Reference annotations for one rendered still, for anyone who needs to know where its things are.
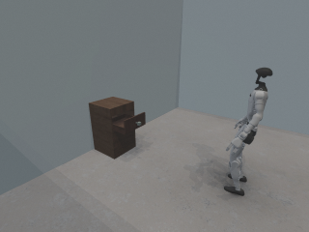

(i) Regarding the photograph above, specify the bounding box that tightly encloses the robot torso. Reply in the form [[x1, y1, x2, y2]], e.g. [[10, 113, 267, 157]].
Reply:
[[244, 88, 268, 137]]

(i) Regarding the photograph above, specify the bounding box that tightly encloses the robot left upper arm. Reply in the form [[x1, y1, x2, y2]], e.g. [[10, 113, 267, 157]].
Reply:
[[252, 91, 266, 121]]

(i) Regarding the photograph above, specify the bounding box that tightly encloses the cabinet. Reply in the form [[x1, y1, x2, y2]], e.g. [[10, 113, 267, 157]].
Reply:
[[89, 97, 136, 159]]

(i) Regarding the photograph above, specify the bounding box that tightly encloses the right robot thigh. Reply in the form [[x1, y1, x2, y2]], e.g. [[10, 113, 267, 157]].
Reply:
[[235, 124, 245, 158]]

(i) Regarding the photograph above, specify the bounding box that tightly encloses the robot right forearm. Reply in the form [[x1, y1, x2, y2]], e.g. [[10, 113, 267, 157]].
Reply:
[[242, 115, 249, 122]]

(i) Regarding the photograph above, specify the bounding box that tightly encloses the right robot hand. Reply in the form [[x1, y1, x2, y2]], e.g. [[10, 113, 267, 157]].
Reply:
[[234, 118, 247, 131]]

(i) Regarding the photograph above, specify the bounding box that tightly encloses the robot left forearm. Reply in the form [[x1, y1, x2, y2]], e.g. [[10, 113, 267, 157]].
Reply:
[[239, 114, 261, 140]]

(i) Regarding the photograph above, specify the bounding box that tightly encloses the drawer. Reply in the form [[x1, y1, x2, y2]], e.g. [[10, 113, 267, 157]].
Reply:
[[112, 112, 146, 134]]

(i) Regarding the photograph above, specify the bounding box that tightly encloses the left robot hand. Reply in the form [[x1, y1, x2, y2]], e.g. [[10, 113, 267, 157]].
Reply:
[[226, 137, 243, 155]]

